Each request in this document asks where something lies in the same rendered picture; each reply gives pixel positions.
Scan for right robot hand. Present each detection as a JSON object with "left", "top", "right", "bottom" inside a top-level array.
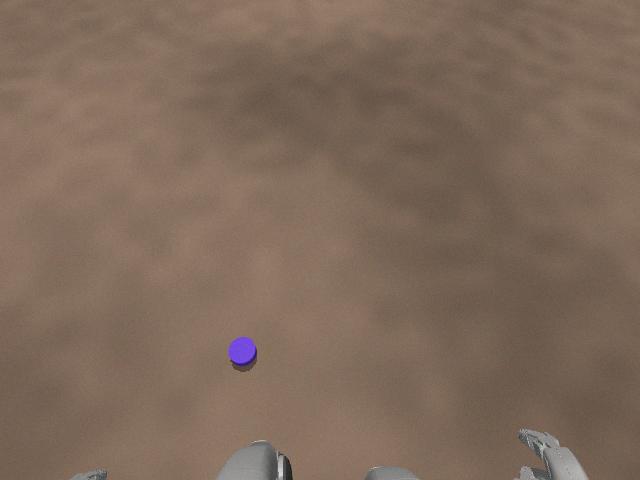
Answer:
[{"left": 514, "top": 429, "right": 589, "bottom": 480}]

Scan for tin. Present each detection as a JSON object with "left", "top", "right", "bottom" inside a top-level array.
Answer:
[{"left": 228, "top": 337, "right": 257, "bottom": 366}]

